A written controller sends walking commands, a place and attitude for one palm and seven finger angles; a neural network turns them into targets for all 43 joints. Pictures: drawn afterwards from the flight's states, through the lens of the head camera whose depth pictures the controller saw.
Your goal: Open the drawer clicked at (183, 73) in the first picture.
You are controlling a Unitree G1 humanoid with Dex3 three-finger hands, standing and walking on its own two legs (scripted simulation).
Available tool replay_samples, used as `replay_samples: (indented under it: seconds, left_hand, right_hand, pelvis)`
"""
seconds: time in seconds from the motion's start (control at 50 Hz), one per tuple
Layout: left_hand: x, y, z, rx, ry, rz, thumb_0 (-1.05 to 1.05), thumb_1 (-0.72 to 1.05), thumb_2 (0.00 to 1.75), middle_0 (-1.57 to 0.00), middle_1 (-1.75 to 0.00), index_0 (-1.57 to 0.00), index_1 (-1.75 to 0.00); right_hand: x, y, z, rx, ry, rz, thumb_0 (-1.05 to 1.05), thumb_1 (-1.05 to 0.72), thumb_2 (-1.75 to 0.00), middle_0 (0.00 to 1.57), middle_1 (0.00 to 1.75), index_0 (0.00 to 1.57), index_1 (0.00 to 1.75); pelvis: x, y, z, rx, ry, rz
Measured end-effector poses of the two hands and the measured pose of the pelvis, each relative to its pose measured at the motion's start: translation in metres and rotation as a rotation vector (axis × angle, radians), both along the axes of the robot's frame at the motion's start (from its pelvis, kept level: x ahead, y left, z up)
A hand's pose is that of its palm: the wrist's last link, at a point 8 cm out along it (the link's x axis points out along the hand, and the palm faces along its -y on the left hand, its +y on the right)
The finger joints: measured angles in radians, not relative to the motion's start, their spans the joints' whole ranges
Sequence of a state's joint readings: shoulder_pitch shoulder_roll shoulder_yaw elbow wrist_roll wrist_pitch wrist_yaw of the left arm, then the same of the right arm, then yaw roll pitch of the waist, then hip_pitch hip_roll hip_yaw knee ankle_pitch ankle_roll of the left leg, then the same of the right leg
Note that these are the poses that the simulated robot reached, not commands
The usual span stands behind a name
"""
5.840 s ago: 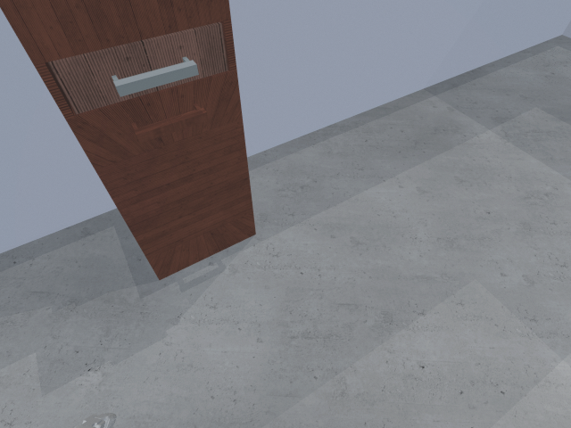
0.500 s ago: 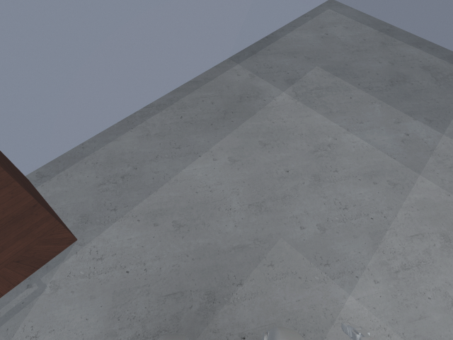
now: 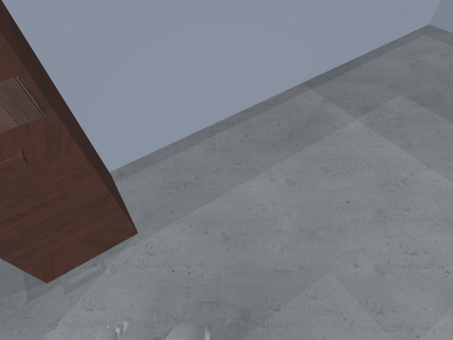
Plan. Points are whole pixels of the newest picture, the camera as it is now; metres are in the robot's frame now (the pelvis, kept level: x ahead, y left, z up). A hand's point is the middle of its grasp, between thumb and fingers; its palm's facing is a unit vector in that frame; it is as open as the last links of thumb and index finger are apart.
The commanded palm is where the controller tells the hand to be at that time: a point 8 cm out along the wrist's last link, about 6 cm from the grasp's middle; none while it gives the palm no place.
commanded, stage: turn to face it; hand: left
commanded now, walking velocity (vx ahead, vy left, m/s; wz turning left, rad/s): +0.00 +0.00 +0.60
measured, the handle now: out of the picture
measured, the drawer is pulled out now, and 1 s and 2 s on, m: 0.00 0.00 0.00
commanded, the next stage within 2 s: take the last steps up to it in 0.86 s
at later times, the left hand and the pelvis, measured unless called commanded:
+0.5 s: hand out of the picture -0.01 +0.28 -0.17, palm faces +0.35 -0.90 -0.25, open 7.4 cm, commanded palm none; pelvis -0.01 +0.05 +0.00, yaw +18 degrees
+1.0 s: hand out of the picture -0.05 +0.20 -0.15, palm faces +0.53 -0.81 -0.25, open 7.4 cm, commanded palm none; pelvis +0.00 +0.00 +0.00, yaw +31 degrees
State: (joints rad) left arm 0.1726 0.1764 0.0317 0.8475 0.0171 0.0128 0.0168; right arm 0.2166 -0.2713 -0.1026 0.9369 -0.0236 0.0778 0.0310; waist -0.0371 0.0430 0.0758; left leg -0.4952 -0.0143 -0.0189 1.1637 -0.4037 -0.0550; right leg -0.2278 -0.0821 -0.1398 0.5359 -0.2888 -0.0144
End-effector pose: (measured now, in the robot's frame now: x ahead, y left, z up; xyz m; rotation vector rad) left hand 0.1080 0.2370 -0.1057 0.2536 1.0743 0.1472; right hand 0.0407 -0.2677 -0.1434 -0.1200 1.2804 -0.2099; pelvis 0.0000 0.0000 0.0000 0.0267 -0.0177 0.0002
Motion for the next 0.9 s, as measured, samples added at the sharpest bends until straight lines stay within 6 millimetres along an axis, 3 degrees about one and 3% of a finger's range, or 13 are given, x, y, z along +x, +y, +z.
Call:
replay_samples:
  seconds: [0.14,0.26,0.32,0.4,0.52,0.62,0.72,0.78,0.9]
  left_hand:
    - [-0.062,0.018,-0.015,-0.029,0.099,0.136,0.01,0.91,0.9,-0.2,-0.3,-0.21,-0.3]
    - [-0.121,0.056,-0.046,-0.057,0.185,0.279,0.01,0.91,0.9,-0.2,-0.3,-0.21,-0.3]
    - [-0.142,0.073,-0.051,-0.053,0.236,0.331,0.01,0.91,0.9,-0.2,-0.3,-0.2,-0.3]
    - [-0.147,0.085,-0.041,-0.056,0.216,0.378,0.01,0.91,0.9,-0.19,-0.3,-0.2,-0.3]
    - [-0.135,0.088,-0.026,-0.049,0.125,0.414,0.01,0.91,0.9,-0.19,-0.3,-0.2,-0.3]
    - [-0.119,0.077,-0.017,-0.036,0.062,0.431,0.01,0.91,0.9,-0.19,-0.3,-0.2,-0.3]
    - [-0.109,0.055,-0.011,-0.01,-0.002,0.447,0.01,0.91,0.9,-0.19,-0.3,-0.2,-0.3]
    - [-0.116,0.038,-0.008,0.003,-0.012,0.465,0.01,0.91,0.9,-0.2,-0.3,-0.2,-0.3]
    - [-0.153,0.011,-0.005,-0.022,0.054,0.545,0.01,0.91,0.9,-0.2,-0.3,-0.2,-0.3]
  right_hand:
    - [0.04,0.013,0.01,-0.024,0.003,0.134,0.0,-0.91,-0.9,0.19,0.3,0.2,0.3]
    - [0.092,0.051,0.016,-0.074,-0.085,0.282,0.0,-0.91,-0.9,0.19,0.3,0.2,0.3]
    - [0.107,0.07,0.023,-0.085,-0.134,0.329,0.0,-0.91,-0.9,0.19,0.3,0.2,0.3]
    - [0.111,0.087,0.032,-0.088,-0.135,0.376,0.0,-0.9,-0.9,0.2,0.3,0.2,0.3]
    - [0.11,0.101,0.031,-0.057,-0.106,0.423,0.0,-0.9,-0.9,0.2,0.3,0.2,0.3]
    - [0.107,0.097,0.021,-0.026,-0.078,0.44,0.0,-0.9,-0.9,0.2,0.3,0.2,0.3]
    - [0.107,0.08,0.001,0.009,-0.044,0.453,0.0,-0.9,-0.9,0.2,0.3,0.2,0.3]
    - [0.11,0.07,-0.009,0.02,-0.028,0.466,0.0,-0.9,-0.9,0.2,0.3,0.2,0.3]
    - [0.118,0.064,-0.003,0.018,0.003,0.514,0.0,-0.91,-0.9,0.19,0.3,0.2,0.3]
  pelvis:
    - [-0.002,0.007,0.001,-0.003,0.003,0.096]
    - [-0.004,0.033,-0.014,-0.028,0.011,0.179]
    - [-0.007,0.041,-0.014,-0.029,0.006,0.199]
    - [-0.009,0.047,-0.004,-0.049,0.006,0.248]
    - [-0.009,0.047,0.003,-0.056,0.012,0.318]
    - [-0.007,0.037,0.002,-0.048,0.013,0.37]
    - [-0.003,0.017,-0.006,-0.025,0.018,0.417]
    - [-0.002,0.008,-0.008,-0.025,0.006,0.45]
    - [-0.001,0.002,0.001,-0.002,-0.003,0.504]
